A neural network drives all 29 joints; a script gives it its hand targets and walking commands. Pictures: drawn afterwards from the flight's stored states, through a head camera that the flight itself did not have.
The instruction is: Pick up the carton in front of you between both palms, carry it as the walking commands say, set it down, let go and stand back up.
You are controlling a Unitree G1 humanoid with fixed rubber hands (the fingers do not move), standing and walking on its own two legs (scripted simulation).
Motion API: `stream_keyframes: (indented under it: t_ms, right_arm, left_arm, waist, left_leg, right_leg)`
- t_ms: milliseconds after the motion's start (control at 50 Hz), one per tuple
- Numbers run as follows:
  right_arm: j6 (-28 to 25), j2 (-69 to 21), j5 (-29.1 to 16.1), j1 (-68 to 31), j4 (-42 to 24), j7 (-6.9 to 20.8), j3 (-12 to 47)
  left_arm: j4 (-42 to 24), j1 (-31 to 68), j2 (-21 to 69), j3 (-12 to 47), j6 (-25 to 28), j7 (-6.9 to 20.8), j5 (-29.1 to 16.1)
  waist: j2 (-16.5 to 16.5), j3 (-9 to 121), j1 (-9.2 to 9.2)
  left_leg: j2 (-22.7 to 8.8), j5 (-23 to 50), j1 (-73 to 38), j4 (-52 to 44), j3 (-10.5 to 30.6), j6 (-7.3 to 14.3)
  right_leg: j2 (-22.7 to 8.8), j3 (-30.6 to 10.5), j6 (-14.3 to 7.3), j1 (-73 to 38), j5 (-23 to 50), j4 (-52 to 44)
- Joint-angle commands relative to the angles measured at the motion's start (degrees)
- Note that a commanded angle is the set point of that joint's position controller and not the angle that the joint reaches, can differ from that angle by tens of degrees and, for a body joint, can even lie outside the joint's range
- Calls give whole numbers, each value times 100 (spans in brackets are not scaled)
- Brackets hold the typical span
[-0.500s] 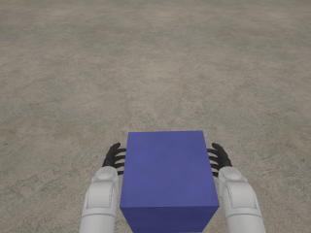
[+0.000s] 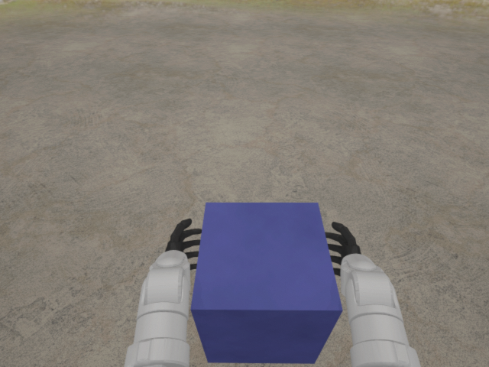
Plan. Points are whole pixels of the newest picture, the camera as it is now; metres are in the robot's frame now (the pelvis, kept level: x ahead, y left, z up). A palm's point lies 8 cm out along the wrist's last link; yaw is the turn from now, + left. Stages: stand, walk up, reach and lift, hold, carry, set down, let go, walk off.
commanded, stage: set down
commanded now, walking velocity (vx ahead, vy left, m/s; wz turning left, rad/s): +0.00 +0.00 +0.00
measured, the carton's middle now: (261, 284) +0.30 +0.00 -0.04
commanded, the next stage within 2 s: none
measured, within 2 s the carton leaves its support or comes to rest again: neither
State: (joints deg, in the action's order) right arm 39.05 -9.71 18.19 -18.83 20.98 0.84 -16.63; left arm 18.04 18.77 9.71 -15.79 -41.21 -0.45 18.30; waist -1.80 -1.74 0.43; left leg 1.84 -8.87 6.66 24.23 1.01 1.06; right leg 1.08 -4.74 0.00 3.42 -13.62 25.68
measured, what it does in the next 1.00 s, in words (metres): lowers itself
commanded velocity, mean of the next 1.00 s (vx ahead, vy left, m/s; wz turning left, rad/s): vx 0.00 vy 0.00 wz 0.00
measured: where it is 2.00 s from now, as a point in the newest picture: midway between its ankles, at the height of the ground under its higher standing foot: outside the picture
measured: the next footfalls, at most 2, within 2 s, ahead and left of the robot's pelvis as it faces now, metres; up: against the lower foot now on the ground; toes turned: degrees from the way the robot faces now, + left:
none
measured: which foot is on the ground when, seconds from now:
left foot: down 0.00-1.00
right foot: down 0.00-1.00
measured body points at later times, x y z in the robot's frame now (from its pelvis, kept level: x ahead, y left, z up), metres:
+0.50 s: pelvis -0.01 -0.02 -0.05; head +0.17 -0.01 +0.36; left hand +0.35 +0.15 -0.14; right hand +0.37 -0.15 -0.14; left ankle +0.06 +0.10 -0.74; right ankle +0.02 -0.13 -0.74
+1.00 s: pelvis -0.03 -0.02 -0.18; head +0.20 -0.01 +0.20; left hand +0.39 +0.17 -0.27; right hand +0.43 -0.13 -0.28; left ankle +0.06 +0.11 -0.74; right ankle +0.02 -0.13 -0.74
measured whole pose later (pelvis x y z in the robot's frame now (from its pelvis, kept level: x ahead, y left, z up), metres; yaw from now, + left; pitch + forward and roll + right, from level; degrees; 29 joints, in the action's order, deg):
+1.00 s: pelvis -0.03 -0.02 -0.18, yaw -1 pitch +42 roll +0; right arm 10.4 -2.2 12.5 -47.3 42.8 -3.1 -20.5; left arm 33.2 41.9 6.4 -29.4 -11.3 -2.7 12.9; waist -2.1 12.1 3.7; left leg 4.5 -23.7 98.1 79.6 5.3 -2.7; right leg 7.3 -3.9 0.4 95.2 -29.2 82.3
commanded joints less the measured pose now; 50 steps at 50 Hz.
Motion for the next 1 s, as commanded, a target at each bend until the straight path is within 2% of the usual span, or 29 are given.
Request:
stream_keyframes:
  t_ms: [0,60,100,180,240,300,380,480,540,600,700,840,980]
  right_arm:
    - [-402,-5157,-1304,-3700,369,1637,2587]
    - [-639,-4928,-893,-4129,1034,1631,1905]
    - [-802,-4704,-549,-4236,1447,1527,1375]
    - [-1158,-4013,97,-4013,1891,1232,506]
    - [-1608,-3694,268,-3697,1924,1077,347]
    - [-2238,-3748,108,-3470,1850,1031,655]
    - [-3067,-4117,-346,-3761,1738,950,1562]
    - [-3567,-4645,-895,-4061,1313,681,2778]
    - [-3551,-4693,-1059,-4090,1074,523,3137]
    - [-3364,-4705,-1072,-4181,1160,494,3154]
    - [-3028,-4708,-971,-4598,1593,588,2776]
    - [-2950,-4514,-870,-5198,2152,628,2285]
    - [-3060,-4275,-1013,-5867,2283,590,2262]
  left_arm:
    - [564,3289,5703,2681,284,1534,-1427]
    - [1255,3693,5588,2004,463,1439,-1092]
    - [1599,3838,5317,1490,606,1307,-804]
    - [1873,3680,4486,538,1014,1008,-187]
    - [1874,3361,3965,257,1546,882,80]
    - [1721,3206,3956,590,2225,854,5]
    - [1608,3505,4319,1386,3090,850,-325]
    - [1157,3818,4620,2400,3627,875,-824]
    - [975,3828,4546,2684,3622,913,-1027]
    - [1079,3931,4537,2608,3450,976,-1056]
    - [1503,4311,4567,2184,3098,1075,-933]
    - [1928,4833,4609,1745,2968,987,-881]
    - [1842,5508,4571,1769,3052,756,-1033]
  waist:
    - [394,841,24]
    - [433,686,33]
    - [377,550,34]
    - [241,422,98]
    - [153,862,182]
    - [145,1700,196]
    - [127,3123,178]
    - [-15,5493,333]
    - [-72,6218,368]
    - [-130,6050,395]
    - [-172,5418,443]
    - [-115,5473,453]
    - [-45,6108,478]
  left_leg:
    - [13,-1572,-887,-544,609,-101]
    - [-42,-1919,-619,-517,728,-90]
    - [-21,-1832,-489,-364,703,-94]
    - [98,-1056,-30,168,516,-76]
    - [199,-81,537,656,385,-83]
    - [311,944,852,1189,333,-145]
    - [401,1698,1341,2021,332,-171]
    - [517,2356,2217,3052,209,-231]
    - [588,2066,2938,3418,86,-277]
    - [614,1286,3747,3646,-7,-301]
    - [613,292,4794,3999,-87,-278]
    - [648,140,5581,4656,-124,-307]
    - [683,194,6027,5364,-205,-416]
  right_leg:
    - [313,39,-266,1296,-947,-511]
    - [350,60,-278,1464,-1006,-219]
    - [345,50,-313,1724,-1051,-95]
    - [377,48,-342,2345,-921,195]
    - [445,42,-249,2749,-278,529]
    - [539,81,-143,3161,398,923]
    - [635,40,-34,3787,976,1591]
    - [675,-34,151,3991,2162,2575]
    - [661,-61,219,4081,2311,2967]
    - [689,-28,252,4533,1603,3167]
    - [744,64,211,5541,344,3482]
    - [824,202,136,6726,-24,4196]
    - [948,382,106,7527,-158,5027]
